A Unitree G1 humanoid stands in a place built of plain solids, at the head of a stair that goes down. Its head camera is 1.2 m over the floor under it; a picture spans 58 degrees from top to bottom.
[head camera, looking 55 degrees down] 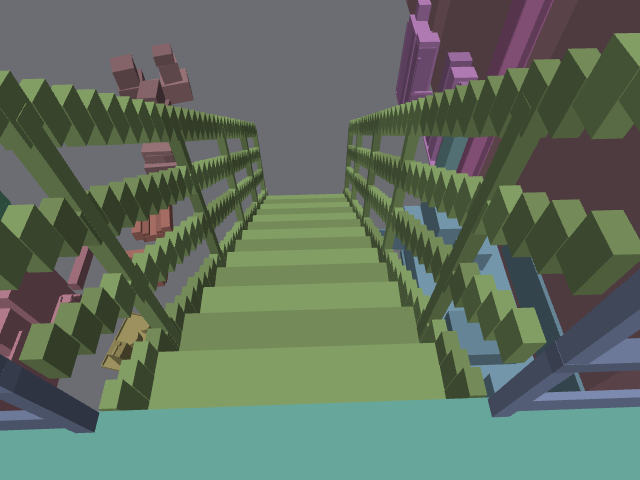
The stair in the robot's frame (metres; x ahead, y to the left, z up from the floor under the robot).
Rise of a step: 0.21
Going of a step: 0.24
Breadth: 1.03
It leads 2 degrees to the left of straight ahead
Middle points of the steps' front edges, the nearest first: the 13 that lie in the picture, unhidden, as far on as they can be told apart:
0.30 0.07 0.00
0.54 0.08 -0.21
0.78 0.08 -0.42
1.02 0.09 -0.63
1.26 0.10 -0.84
1.50 0.11 -1.05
1.74 0.12 -1.26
1.98 0.12 -1.47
2.22 0.13 -1.68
2.46 0.14 -1.89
2.70 0.15 -2.10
2.94 0.16 -2.31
3.18 0.17 -2.52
